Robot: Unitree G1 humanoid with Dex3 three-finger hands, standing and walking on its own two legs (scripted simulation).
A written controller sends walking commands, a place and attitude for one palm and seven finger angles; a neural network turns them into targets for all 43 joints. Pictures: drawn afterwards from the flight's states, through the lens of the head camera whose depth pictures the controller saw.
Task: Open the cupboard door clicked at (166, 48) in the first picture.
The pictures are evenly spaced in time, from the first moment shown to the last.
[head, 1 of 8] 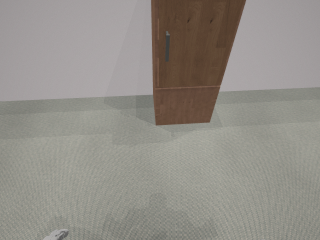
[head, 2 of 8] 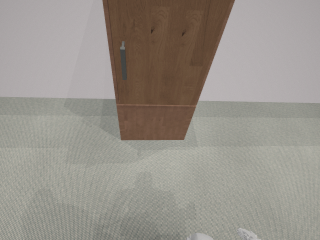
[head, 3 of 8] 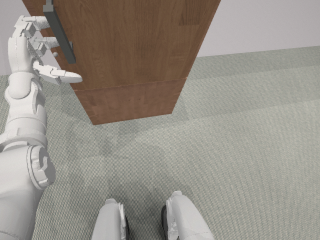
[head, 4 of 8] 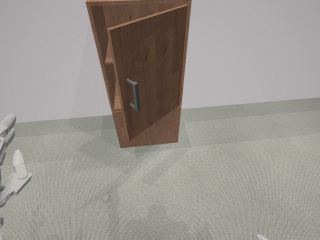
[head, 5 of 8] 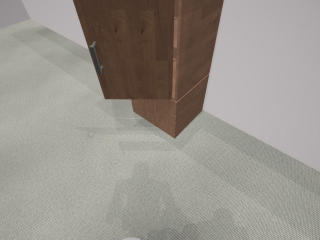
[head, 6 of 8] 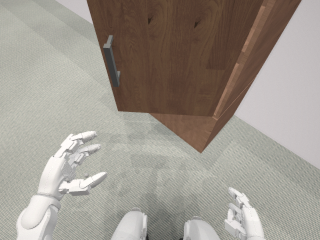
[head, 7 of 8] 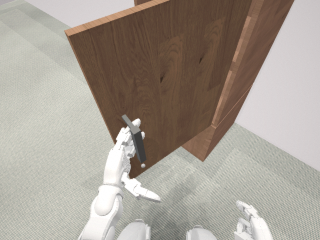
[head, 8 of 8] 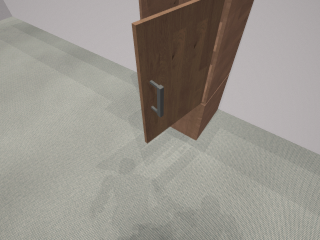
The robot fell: no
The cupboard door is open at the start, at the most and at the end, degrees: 0 77 77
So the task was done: yes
